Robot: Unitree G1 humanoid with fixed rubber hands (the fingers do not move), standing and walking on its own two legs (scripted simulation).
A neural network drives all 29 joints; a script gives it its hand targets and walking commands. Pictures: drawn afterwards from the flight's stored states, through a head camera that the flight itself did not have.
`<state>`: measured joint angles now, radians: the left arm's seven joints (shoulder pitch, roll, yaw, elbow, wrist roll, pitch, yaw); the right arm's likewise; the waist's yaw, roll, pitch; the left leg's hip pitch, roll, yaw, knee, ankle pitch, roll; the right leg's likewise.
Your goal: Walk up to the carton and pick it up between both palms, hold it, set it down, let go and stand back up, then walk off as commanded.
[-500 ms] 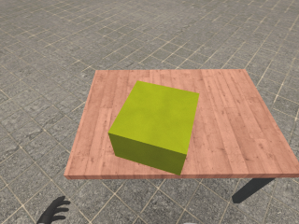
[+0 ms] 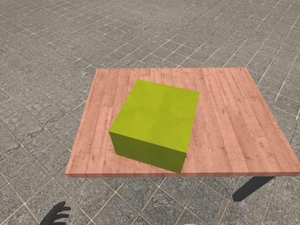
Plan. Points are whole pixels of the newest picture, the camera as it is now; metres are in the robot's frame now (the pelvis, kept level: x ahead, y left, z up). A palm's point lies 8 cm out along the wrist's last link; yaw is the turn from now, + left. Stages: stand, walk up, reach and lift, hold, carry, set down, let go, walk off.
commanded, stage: walk up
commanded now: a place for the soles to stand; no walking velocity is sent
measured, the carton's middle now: (157, 123) +0.50 +0.01 -0.12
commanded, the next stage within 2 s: reach and lift in 0.38 s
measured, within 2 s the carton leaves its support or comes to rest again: neither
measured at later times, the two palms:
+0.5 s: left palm (50, 222) +0.14 +0.30 -0.10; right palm out of the picture +0.09 -0.32 -0.10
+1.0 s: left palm (62, 203) +0.18 +0.28 -0.09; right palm (248, 214) +0.17 -0.24 -0.08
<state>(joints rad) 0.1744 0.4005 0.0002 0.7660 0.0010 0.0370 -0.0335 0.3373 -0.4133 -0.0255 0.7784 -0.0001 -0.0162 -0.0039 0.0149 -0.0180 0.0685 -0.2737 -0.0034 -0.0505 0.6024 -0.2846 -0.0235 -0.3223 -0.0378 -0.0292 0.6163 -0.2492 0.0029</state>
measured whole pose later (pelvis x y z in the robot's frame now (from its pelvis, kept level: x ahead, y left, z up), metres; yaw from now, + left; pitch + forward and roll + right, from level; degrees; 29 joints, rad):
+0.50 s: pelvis +0.00 +0.00 -0.01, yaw -1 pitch -5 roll -1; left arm 0.08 0.38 0.00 0.70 0.04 0.34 0.01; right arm 0.21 -0.37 -0.14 0.90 -0.04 -0.14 0.04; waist 0.01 0.01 0.11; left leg -0.30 0.03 -0.05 0.76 -0.37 -0.02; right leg -0.32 0.00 -0.04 0.70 -0.30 0.00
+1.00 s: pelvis +0.03 +0.01 +0.00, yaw +0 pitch +0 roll -1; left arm 0.19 0.35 0.02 0.46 -0.01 0.18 -0.04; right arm 0.14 -0.17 -0.11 0.87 -0.04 -0.35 -0.05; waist 0.01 -0.04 0.11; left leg -0.30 0.03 -0.05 0.65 -0.35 -0.03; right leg -0.31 -0.01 -0.04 0.59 -0.27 0.01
